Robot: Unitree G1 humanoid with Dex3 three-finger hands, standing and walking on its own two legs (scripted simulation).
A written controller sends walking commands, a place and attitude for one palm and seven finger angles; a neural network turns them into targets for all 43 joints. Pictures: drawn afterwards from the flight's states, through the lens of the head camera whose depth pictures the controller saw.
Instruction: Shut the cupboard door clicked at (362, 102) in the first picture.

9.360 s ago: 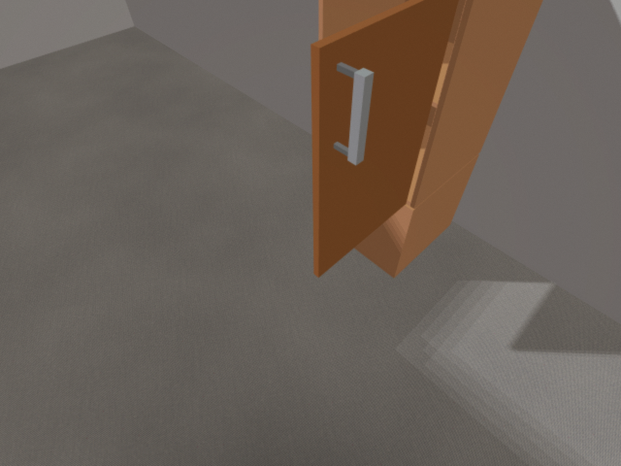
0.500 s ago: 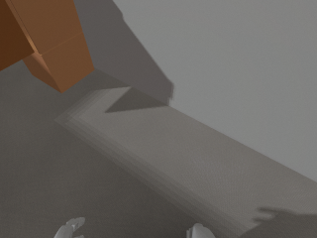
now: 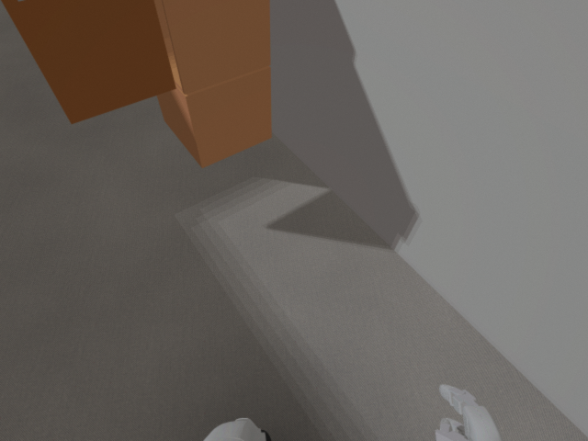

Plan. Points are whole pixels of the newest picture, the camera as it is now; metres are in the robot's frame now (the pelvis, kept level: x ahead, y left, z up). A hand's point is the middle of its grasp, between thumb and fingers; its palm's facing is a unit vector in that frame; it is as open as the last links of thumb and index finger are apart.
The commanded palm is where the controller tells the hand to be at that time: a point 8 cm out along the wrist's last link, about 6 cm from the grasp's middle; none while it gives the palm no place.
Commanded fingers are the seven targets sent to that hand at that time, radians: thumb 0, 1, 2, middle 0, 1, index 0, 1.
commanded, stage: walk to a spot facing it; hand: left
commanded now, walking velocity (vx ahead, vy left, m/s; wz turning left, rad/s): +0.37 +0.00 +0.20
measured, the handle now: out of the picture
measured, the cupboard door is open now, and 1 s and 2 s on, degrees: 91 91 91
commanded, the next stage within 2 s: turn to face it in 0.90 s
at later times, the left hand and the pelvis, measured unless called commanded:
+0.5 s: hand (230, 292) +0.37 +0.15 -0.14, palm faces +0.02 -0.98 -0.18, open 7.4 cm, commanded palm none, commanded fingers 0.00 0.90 0.90 -0.20 -0.30 -0.20 -0.30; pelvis +0.24 -0.03 +0.00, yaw +5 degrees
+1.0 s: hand (202, 293) +0.38 +0.21 -0.18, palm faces +0.28 -0.95 -0.16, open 7.3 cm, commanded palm none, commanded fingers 0.00 0.90 0.90 -0.20 -0.30 -0.20 -0.30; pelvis +0.47 +0.05 +0.00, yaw +14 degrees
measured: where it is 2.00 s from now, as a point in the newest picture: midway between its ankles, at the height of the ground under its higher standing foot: (280, 291)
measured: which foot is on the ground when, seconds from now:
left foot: down 0.00-0.46, up 0.48-0.88, down 0.90-1.00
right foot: up 0.00-0.44, down 0.46-0.92, up 0.94-1.00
